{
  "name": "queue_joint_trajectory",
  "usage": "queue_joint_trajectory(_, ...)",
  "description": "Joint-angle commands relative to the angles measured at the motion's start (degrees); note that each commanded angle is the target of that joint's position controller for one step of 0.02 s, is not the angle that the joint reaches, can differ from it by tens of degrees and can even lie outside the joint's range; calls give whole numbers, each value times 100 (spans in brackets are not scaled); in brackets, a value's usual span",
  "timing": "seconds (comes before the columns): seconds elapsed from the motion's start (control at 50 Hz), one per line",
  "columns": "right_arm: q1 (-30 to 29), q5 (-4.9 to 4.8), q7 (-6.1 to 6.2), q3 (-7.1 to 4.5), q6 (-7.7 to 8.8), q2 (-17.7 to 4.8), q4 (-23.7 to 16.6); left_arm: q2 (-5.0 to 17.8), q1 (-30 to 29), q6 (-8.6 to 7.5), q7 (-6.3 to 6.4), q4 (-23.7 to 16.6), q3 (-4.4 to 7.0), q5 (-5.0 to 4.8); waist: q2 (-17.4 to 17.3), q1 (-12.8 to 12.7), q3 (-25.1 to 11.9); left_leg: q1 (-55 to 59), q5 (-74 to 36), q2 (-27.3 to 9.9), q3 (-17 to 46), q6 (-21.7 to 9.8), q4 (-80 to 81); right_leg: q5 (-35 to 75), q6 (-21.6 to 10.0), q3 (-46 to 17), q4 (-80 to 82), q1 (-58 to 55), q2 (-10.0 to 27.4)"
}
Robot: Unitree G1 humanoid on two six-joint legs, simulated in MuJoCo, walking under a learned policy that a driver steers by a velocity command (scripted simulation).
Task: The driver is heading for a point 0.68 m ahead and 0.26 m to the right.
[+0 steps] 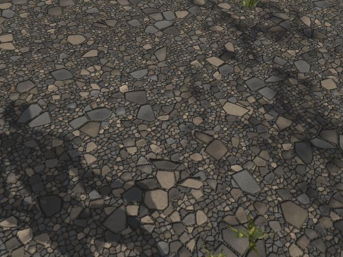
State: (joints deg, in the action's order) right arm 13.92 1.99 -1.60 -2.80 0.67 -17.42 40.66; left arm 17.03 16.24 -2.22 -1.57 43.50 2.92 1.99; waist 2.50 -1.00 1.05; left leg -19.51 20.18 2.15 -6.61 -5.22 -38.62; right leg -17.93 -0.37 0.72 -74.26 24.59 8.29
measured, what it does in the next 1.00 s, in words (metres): walks ahead, turning right: right foot, then left foot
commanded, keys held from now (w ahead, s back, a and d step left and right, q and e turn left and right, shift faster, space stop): w+e+shift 0.76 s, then shift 0.24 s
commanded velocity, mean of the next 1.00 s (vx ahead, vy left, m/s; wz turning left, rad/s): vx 0.88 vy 0.00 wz -0.65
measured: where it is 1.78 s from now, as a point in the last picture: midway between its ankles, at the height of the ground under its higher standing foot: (212, 146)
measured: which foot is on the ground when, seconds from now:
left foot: down 0.00-0.32, up 0.34-0.72, down 0.74-1.00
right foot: up 0.00-0.34, down 0.36-0.76, up 0.78-1.00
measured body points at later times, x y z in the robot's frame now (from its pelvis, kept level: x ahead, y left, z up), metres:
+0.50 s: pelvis +0.41 +0.00 +0.00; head +0.42 +0.01 +0.45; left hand +0.45 +0.29 -0.15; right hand +0.55 -0.26 -0.07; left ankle +0.41 +0.17 -0.60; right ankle +0.42 -0.01 -0.72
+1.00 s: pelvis +0.82 -0.07 +0.02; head +0.86 -0.11 +0.47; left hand +1.17 -0.03 -0.06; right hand +0.63 -0.31 -0.10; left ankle +0.87 +0.06 -0.72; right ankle +0.84 -0.22 -0.67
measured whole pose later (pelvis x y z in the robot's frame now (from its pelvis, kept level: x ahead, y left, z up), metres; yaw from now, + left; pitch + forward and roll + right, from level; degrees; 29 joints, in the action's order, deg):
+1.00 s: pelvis +0.82 -0.07 +0.02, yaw -42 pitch +2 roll +2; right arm 20.7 -1.0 1.3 -3.5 5.0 -18.9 46.8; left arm 20.6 2.7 -2.9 -1.8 37.9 3.1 -1.1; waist 2.5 5.1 4.5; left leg -7.9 15.3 -0.9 -5.7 1.5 -21.1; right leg -12.8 -1.2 -0.8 -49.3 37.2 0.4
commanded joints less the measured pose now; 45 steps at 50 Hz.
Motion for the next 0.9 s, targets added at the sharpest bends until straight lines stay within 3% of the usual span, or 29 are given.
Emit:
queue_joint_trajectory(0.02, 426, -28, 78, -135, 342, -655, -130, 509, 164, 33, -99, -147, 62, -97, -594, 123, 34, 1117, 613, -1535, 2138, 102, 2883, 930, -97, -580, -73, 1550, 31)
queue_joint_trajectory(0.08, 675, -26, 26, -112, 518, -580, 142, 354, -95, 175, -190, 19, 69, -239, -340, 121, 664, 1120, -1157, -1208, 809, 625, 3169, 1571, -178, -735, 464, 1945, -346)
queue_joint_trajectory(0.1, 704, -37, 18, -117, 544, -608, 184, 286, -307, 169, -212, -14, 43, -251, -513, 151, 689, 1188, -1558, -1134, 479, 683, 3300, 1825, -205, -547, 841, 1982, -475)
queue_joint_trajectory(0.2, 1099, -76, 150, 71, 612, -243, 550, 101, -1126, 54, -292, -157, -109, -192, -392, 234, 758, 2044, -4640, -915, -665, 769, 3416, 2350, -500, 573, 2256, 1991, -790)
queue_joint_trajectory(0.26, 931, -83, 343, 57, 613, -547, 627, 203, -883, 96, -278, -153, -163, -194, -746, -122, 274, 2492, -8118, -1048, -935, 887, 2762, 2273, -741, 1242, 3112, 730, -1232)
queue_joint_trajectory(0.3, 663, -21, 532, -55, 491, -910, 595, 577, 148, 196, -215, 108, -48, -183, -1063, -756, -302, 2855, -9792, -1294, -902, 919, 1417, 1819, -910, 1308, 3180, -341, -1528)
queue_joint_trajectory(0.32, 312, 35, 573, -111, 397, -1049, 492, 864, 1198, 234, -173, 400, 83, -168, -1056, -1298, -687, 2594, -9960, -1375, -813, 889, 132, 1493, -1087, 1137, 3201, -1327, -1598)
queue_joint_trajectory(0.34, -347, 60, 572, -178, 310, -1205, 309, 1142, 2628, 238, -102, 798, 260, -169, -902, -2084, -939, 1663, -9075, -1276, -655, 784, -2095, 1189, -1535, 443, 3586, -2580, -1311)
queue_joint_trajectory(0.36, -877, 12, 408, -102, 281, -787, 256, 1122, 2938, 212, 0, 1043, 328, -305, 182, -2154, -560, 196, -3331, -223, -659, 597, -4859, 1297, -1855, -26, 4238, -3274, -1031)
queue_joint_trajectory(0.38, -1136, 148, 279, 229, 424, 342, -136, 976, 2119, 227, 30, 1070, 248, -258, 1071, -1145, 192, -2034, 769, 464, 108, 521, -6518, 2097, -2037, -1176, 3388, -3189, -863)
queue_joint_trajectory(0.4, -375, -27, 177, 357, 548, 464, -711, 1104, 1310, 201, 83, 696, 238, -155, 1168, -274, -603, -3222, 805, 384, 1306, 647, -6585, 742, -2940, -3822, 4639, -3739, 25)
queue_joint_trajectory(0.42, -281, 145, 99, 382, 722, -26, -701, 939, 1035, 184, 137, 467, 268, -99, 224, -212, -514, -3287, 399, 17, 1627, 490, -5763, -1540, -2833, -4874, 6093, -3260, 496)
queue_joint_trajectory(0.44, -394, 182, 76, 292, 739, -416, -551, 687, 749, 151, 146, 437, 223, -46, -774, 45, 81, -2993, 23, -247, 1504, 493, -5159, -2140, -2476, -4588, 6516, -2272, 387)
queue_joint_trajectory(0.48, -490, 321, 107, 337, 510, -453, -555, 760, 559, -64, 190, 396, 190, -71, -1040, 400, 681, -2443, -49, -630, 1431, 738, -4020, -1429, -2232, -3892, 6623, -893, -35)
queue_joint_trajectory(0.52, -873, 287, 76, 414, 315, -350, -684, 825, 473, -239, 172, 370, 196, -119, -1026, 404, 894, -1610, -557, -864, 1031, 966, -2695, -699, -2056, -2940, 6858, 272, -558)
queue_joint_trajectory(0.58, -1805, 27, 17, 534, 305, -78, -1031, 873, 695, -314, 113, 407, 295, -199, -456, -134, 768, -728, -1896, -847, 753, 1021, -601, 777, -1680, -2176, 6682, 360, -1013)
queue_joint_trajectory(0.62, -2011, -62, 18, 537, 326, -29, -1102, 970, 923, -296, 54, 440, 362, -249, -220, -465, 440, -491, -2530, -579, 589, 916, 123, 1767, -1459, -2163, 6419, -363, -1002)
queue_joint_trajectory(0.66, -2028, -70, 54, 484, 371, -159, -1143, 1061, 973, -262, 59, 426, 427, -218, 44, -544, 208, -385, -2455, -412, 670, 826, 671, 2542, -1304, -2279, 5965, -1140, -872)
queue_joint_trajectory(0.7, -1474, -45, 136, 329, 434, -492, -984, 1196, 877, -259, 95, 379, 473, -176, 110, -273, -280, 386, -1836, -140, 750, 722, 1038, 3764, -1048, -2370, 5034, -1713, -823)
queue_joint_trajectory(0.72, -618, -68, 202, 186, 473, -781, -775, 1396, 671, -273, 72, 338, 513, -141, 37, 252, -843, 1334, -1350, -64, 726, 639, 1055, 4218, -916, -2248, 4000, -1716, -919)
queue_joint_trajectory(0.74, 668, -28, 296, 18, 512, -1095, -480, 1370, 278, -333, 52, 234, 508, -133, -16, 1001, -1435, 2809, -920, -453, 950, 520, 764, 3760, -796, -2094, 2539, -935, -1128)
queue_joint_trajectory(0.76, 2040, 142, 403, -158, 532, -1527, -226, 489, 20, -415, 91, -20, 277, -112, -993, 1382, -2165, 4117, 1255, -1900, 2398, 439, 853, 578, -841, -1624, 527, 137, -1431)
queue_joint_trajectory(0.78, 1301, 278, 351, -260, 483, -1999, -281, -55, 805, -398, 61, -451, 67, -420, -3145, 409, -2651, 4523, 1815, -3247, 5940, -262, 2379, -1191, -595, -933, -741, 1652, -1781)
queue_joint_trajectory(0.8, 595, 232, 294, -207, 440, -1258, -450, 510, 485, -245, 153, -157, 98, -202, -1711, 420, -1646, 3746, 1743, -2865, 5463, -372, 2378, -593, -622, -790, -973, 2181, -1173)
queue_joint_trajectory(0.82, 260, 185, 250, -62, 434, -660, -464, 620, 55, -180, 122, -146, 141, -100, -913, 437, -980, 3031, 80, -2493, 4031, -342, 2072, -115, -531, -639, -641, 2105, -948)
queue_joint_trajectory(0.84, 226, 209, 208, 10, 433, -385, -322, 574, -162, -133, 81, -161, 142, -45, -459, 367, -609, 2427, -2111, -2214, 3068, -327, 1869, -70, -413, -569, -412, 1875, -855)
queue_joint_trajectory(0.86, 510, 157, 198, 53, 466, -322, -120, 457, -329, -85, 19, -284, 134, 39, -588, 349, -513, 2102, -3582, -2032, 2474, -335, 1736, -261, -342, -604, -196, 1742, -800)
queue_joint_trajectory(0.88, 670, 87, 168, 66, 528, -272, 78, 313, -298, -14, -24, -363, 94, 50, -892, 253, -427, 1945, -4322, -1973, 2164, -337, 1724, -446, -251, -641, 29, 1745, -783)
queue_joint_trajectory(0.9, 8, -296, 202, -37, 603, -307, -87, 273, -268, -43, 49, -564, 81, -568, -1334, 61, -272, 1935, -4296, -1707, 1806, -331, 1907, -454, -168, -753, 446, 1762, -523)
